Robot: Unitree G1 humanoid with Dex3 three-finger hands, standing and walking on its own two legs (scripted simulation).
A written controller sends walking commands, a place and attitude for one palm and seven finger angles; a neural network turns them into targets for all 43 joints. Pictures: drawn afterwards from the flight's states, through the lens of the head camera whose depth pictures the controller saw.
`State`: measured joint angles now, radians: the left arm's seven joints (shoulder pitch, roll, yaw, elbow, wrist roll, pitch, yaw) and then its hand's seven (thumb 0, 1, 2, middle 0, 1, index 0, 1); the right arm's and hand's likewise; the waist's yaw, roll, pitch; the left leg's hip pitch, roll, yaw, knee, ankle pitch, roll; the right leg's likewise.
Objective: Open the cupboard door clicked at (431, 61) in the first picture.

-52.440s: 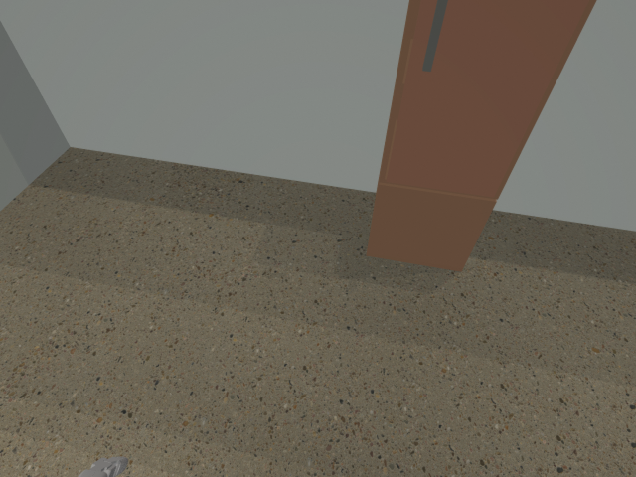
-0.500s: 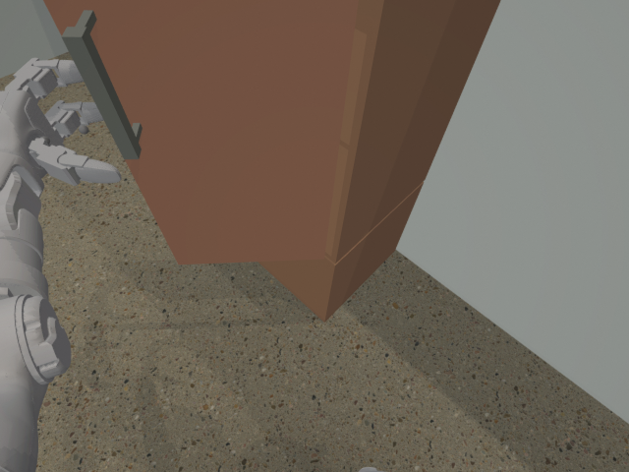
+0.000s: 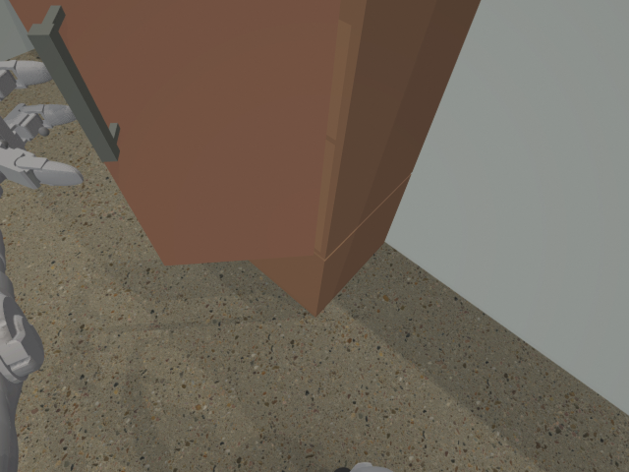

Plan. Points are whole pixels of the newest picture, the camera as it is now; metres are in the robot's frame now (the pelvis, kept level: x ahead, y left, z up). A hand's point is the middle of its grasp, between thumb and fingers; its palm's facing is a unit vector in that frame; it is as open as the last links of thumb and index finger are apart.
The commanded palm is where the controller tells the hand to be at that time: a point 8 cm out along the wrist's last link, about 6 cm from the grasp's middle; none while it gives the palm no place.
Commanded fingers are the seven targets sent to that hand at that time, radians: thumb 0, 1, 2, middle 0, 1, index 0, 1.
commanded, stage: move the hooked fingers beside the handle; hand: left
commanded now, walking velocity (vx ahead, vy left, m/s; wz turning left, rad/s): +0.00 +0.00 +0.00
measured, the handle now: (85, 92) +0.54 +0.25 +0.16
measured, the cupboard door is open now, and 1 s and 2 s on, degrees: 47 47 47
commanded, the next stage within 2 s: slide the fingers in behind the handle in 1.40 s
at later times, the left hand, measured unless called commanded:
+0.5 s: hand (30, 128) +0.48 +0.29 +0.16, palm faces +0.05 -1.00 +0.00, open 14.0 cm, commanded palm +0.45 +0.36 +0.16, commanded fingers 0.00 -0.50 0.30 -0.30 -1.20 -0.30 -1.20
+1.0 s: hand (21, 131) +0.47 +0.30 +0.16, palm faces +0.04 -1.00 +0.00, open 14.0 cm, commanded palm +0.44 +0.36 +0.15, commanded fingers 0.00 -0.50 0.30 -0.30 -1.20 -0.30 -1.20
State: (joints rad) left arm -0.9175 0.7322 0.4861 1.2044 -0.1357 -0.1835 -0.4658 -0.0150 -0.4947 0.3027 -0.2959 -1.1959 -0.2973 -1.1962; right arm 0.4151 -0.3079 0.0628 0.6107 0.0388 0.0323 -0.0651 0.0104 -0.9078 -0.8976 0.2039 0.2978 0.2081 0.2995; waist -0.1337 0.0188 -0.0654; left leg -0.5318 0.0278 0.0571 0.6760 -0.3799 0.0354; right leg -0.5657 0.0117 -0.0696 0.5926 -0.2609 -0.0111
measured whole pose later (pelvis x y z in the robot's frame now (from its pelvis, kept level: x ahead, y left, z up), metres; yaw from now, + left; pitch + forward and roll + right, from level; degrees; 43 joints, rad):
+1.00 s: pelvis +0.00 +0.00 +0.00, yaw +1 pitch +15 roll -3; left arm -0.92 0.77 0.50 1.19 -0.14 -0.18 -0.53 -0.02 -0.50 0.30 -0.29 -1.20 -0.30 -1.20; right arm 0.41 -0.31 0.06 0.60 0.03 0.07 -0.06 0.01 -0.91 -0.90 0.20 0.30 0.21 0.30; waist -0.13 0.02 -0.08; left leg -0.57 0.03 0.04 0.71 -0.39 0.04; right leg -0.59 0.01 -0.08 0.60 -0.27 -0.01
